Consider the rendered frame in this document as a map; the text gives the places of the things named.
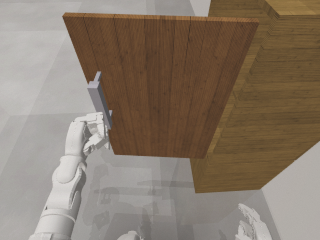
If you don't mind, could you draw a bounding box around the robot left hand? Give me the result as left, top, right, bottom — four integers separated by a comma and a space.
64, 112, 110, 160

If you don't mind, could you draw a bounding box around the robot left forearm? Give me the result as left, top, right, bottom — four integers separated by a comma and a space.
28, 154, 87, 240

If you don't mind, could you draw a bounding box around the handle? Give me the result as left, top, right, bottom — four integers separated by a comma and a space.
87, 71, 113, 130

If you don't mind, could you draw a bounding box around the robot right hand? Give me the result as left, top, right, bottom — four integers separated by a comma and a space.
235, 203, 273, 240

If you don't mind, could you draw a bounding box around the left robot shin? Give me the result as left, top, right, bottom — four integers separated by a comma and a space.
128, 231, 138, 235

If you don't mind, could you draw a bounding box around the cupboard door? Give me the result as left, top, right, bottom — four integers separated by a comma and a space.
62, 12, 260, 159

